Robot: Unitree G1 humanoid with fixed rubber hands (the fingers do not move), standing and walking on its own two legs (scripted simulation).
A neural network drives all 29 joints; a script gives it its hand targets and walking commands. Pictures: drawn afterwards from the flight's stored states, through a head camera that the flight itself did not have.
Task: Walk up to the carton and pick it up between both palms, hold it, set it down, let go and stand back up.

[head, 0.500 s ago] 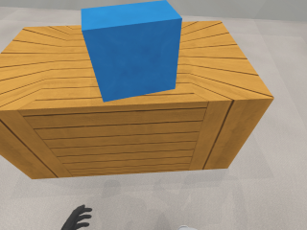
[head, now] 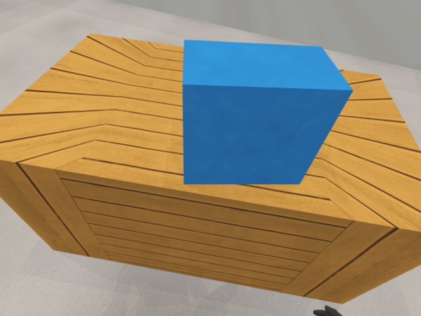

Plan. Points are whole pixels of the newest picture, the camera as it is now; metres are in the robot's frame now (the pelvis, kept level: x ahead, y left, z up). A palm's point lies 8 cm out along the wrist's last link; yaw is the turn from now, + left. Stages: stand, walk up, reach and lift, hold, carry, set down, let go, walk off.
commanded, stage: walk up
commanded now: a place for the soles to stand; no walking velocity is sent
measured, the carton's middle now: (248, 119) +0.56 -0.04 +0.07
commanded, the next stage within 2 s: none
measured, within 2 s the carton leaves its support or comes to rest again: neither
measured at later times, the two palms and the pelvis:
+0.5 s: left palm (112, 259) +0.24 +0.23 -0.08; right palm out of the picture +0.17 -0.27 -0.11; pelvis +0.09 -0.01 +0.00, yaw -1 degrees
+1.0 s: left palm out of the picture +0.13 +0.26 -0.09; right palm out of the picture +0.18 -0.27 -0.08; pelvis +0.06 -0.01 +0.01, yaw +0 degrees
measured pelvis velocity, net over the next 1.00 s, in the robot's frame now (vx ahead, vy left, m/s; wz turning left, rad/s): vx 0.06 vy -0.01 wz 0.01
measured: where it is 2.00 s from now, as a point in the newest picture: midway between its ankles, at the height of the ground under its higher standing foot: outside the picture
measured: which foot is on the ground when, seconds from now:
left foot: down 0.00-1.00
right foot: up 0.00-0.34, down 0.36-1.00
